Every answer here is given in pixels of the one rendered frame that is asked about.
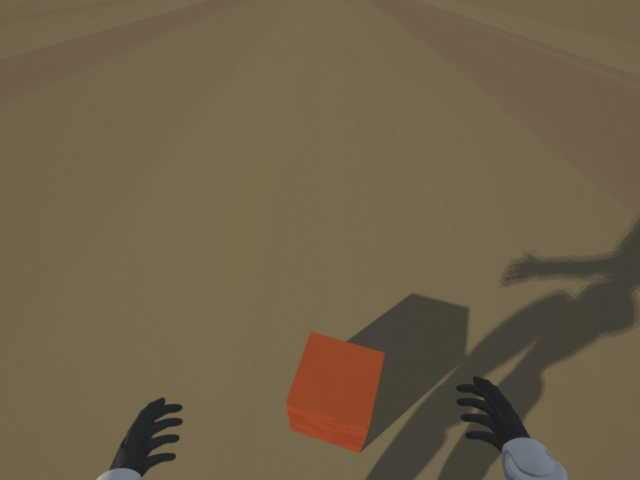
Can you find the robot right hand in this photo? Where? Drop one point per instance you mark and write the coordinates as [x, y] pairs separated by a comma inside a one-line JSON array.
[[502, 419]]

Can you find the robot right forearm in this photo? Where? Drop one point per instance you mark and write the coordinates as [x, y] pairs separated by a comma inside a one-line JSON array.
[[528, 459]]

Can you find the robot left hand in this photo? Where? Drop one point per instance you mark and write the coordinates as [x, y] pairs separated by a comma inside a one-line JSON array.
[[138, 444]]

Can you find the carton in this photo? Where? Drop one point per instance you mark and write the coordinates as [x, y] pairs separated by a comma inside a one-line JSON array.
[[333, 393]]

